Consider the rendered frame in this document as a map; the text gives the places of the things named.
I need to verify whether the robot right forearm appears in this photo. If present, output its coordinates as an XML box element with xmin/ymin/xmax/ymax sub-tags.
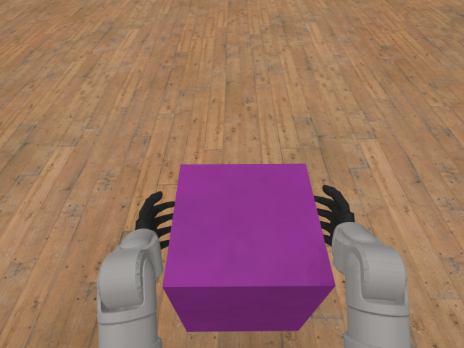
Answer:
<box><xmin>331</xmin><ymin>222</ymin><xmax>415</xmax><ymax>348</ymax></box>

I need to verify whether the robot right hand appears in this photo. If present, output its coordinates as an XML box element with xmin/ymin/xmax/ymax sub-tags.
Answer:
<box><xmin>314</xmin><ymin>185</ymin><xmax>355</xmax><ymax>246</ymax></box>

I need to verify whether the robot left forearm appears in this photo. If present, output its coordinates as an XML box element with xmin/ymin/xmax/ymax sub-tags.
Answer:
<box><xmin>96</xmin><ymin>228</ymin><xmax>163</xmax><ymax>348</ymax></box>

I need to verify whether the carton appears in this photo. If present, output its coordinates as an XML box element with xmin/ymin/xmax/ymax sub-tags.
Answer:
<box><xmin>162</xmin><ymin>164</ymin><xmax>336</xmax><ymax>332</ymax></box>

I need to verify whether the robot left hand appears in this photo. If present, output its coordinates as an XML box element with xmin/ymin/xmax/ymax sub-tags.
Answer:
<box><xmin>135</xmin><ymin>191</ymin><xmax>175</xmax><ymax>249</ymax></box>

